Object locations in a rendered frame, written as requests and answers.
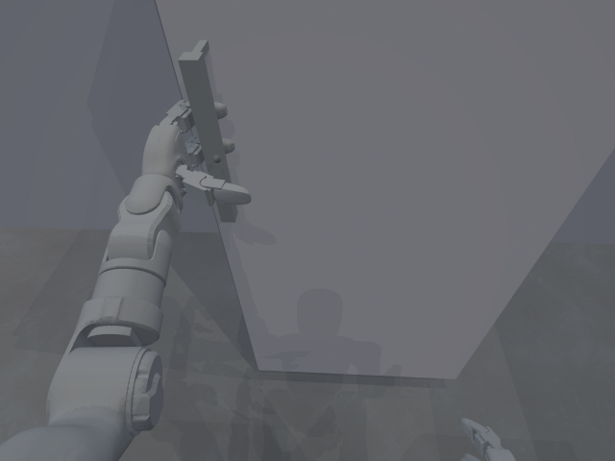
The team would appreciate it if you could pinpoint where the handle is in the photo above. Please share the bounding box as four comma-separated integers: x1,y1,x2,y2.
178,40,238,223

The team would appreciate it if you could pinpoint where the robot left hand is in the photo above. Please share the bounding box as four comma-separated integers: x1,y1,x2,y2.
141,100,251,206

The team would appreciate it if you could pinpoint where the robot left upper arm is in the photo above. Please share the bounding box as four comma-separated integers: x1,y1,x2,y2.
0,347,163,461

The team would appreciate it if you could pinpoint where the fridge door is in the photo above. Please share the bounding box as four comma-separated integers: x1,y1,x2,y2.
156,0,615,379

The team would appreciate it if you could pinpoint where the robot left forearm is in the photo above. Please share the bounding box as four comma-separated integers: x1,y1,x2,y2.
46,174,184,423

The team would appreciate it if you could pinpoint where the robot right hand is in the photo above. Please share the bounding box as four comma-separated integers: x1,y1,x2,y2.
460,418,516,461

